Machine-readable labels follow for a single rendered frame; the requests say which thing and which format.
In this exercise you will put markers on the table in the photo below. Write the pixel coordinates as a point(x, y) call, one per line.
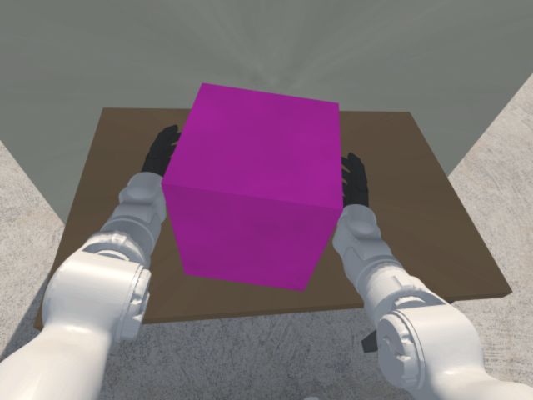
point(420, 216)

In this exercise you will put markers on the robot left hand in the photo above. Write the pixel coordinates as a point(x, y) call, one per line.
point(158, 158)

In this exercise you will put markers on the right robot upper arm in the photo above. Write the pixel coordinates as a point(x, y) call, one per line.
point(434, 353)

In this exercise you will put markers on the left robot upper arm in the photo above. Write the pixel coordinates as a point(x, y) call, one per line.
point(97, 302)

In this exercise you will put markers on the right robot forearm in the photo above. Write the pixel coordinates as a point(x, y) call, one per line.
point(379, 278)

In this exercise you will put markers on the carton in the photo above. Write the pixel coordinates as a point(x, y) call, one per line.
point(254, 186)

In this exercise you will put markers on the left robot forearm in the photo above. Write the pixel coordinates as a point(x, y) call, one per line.
point(130, 233)

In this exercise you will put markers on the robot right hand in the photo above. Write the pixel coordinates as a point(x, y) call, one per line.
point(356, 190)

